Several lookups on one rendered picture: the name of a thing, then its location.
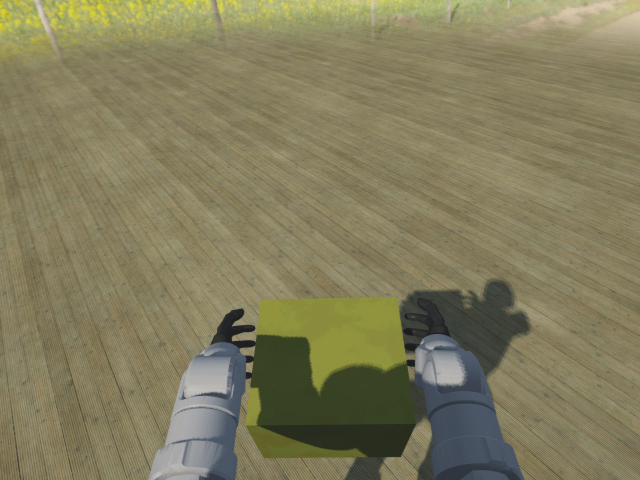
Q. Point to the carton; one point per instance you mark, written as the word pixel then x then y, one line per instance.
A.
pixel 330 379

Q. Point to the left robot hand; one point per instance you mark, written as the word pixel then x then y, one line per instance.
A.
pixel 226 331

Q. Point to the robot right forearm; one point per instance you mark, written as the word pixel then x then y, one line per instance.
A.
pixel 468 443

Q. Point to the robot left forearm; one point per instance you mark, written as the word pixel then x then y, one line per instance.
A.
pixel 201 437

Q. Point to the right robot hand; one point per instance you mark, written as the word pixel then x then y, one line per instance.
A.
pixel 434 321

